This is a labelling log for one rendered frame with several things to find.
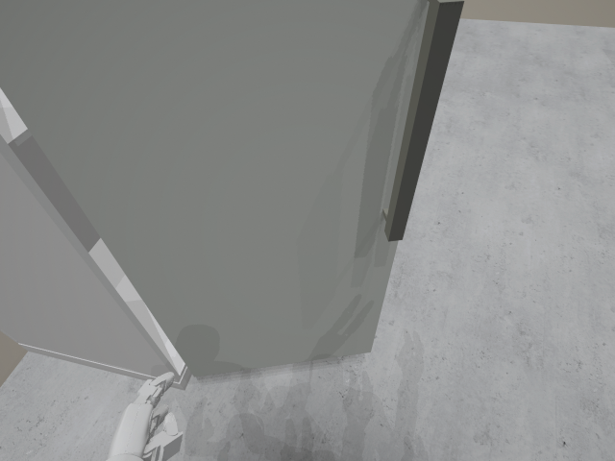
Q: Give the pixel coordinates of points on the fridge door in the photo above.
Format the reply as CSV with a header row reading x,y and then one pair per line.
x,y
235,156

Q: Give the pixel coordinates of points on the handle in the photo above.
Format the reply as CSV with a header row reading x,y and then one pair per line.
x,y
436,47

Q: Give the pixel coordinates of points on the robot left hand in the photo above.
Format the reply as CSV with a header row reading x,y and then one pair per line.
x,y
138,422

